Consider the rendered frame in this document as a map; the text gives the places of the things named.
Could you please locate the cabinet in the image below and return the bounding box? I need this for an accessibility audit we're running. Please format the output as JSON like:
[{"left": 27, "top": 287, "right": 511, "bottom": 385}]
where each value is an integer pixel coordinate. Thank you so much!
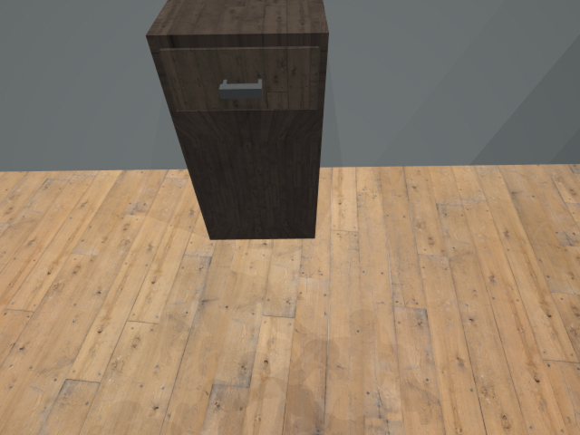
[{"left": 146, "top": 0, "right": 329, "bottom": 240}]

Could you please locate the handle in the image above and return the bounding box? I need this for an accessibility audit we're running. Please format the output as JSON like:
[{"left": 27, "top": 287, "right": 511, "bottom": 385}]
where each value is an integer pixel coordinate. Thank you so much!
[{"left": 219, "top": 79, "right": 263, "bottom": 99}]

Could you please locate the drawer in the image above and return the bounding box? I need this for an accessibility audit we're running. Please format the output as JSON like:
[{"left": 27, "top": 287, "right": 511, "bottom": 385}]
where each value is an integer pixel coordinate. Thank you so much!
[{"left": 160, "top": 46, "right": 318, "bottom": 110}]

